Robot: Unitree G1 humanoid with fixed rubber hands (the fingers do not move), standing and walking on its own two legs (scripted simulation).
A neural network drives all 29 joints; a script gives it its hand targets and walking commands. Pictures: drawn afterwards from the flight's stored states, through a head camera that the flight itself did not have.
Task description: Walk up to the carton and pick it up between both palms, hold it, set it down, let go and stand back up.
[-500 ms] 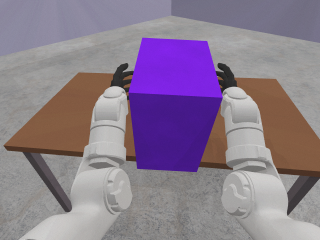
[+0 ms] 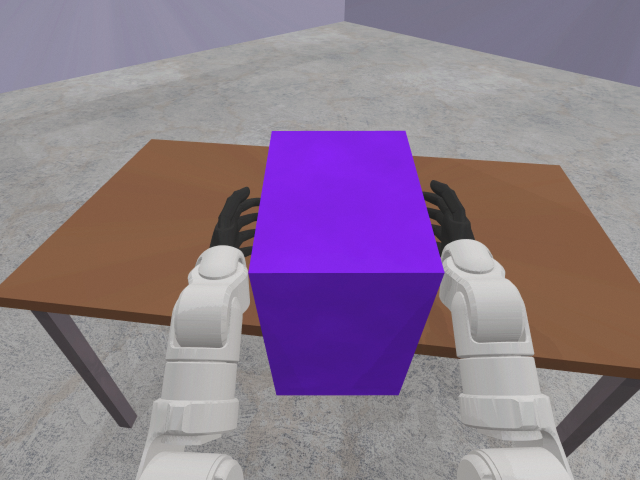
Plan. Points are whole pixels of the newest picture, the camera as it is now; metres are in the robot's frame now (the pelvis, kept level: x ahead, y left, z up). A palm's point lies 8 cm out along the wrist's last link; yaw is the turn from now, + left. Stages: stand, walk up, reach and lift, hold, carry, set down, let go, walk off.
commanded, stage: hold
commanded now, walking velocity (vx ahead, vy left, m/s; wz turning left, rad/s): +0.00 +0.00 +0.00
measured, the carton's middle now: (338, 269) +0.38 +0.02 +0.10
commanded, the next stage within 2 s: none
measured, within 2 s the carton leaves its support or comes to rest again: neither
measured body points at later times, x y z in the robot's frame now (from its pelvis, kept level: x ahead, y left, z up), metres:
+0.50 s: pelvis -0.05 -0.01 -0.01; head -0.10 -0.02 +0.44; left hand +0.36 +0.13 +0.23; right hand +0.37 -0.14 +0.23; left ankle +0.00 +0.10 -0.76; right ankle +0.00 -0.11 -0.76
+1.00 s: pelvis +0.00 +0.00 +0.00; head -0.04 +0.00 +0.45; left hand +0.35 +0.14 +0.17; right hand +0.36 -0.13 +0.18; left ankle +0.00 +0.10 -0.76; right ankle +0.00 -0.11 -0.76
